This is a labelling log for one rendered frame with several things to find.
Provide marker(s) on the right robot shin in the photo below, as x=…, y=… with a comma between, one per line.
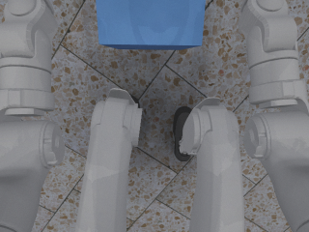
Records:
x=211, y=101

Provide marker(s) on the right robot upper arm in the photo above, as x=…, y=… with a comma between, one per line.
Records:
x=280, y=141

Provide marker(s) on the robot right forearm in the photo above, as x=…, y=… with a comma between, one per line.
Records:
x=272, y=54

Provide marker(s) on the right robot foot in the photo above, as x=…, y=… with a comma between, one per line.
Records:
x=179, y=120

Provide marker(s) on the robot left forearm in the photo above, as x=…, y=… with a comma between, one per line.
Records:
x=26, y=38

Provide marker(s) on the left robot upper arm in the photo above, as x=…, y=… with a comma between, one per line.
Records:
x=28, y=150

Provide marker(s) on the carton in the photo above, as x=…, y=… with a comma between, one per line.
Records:
x=151, y=24

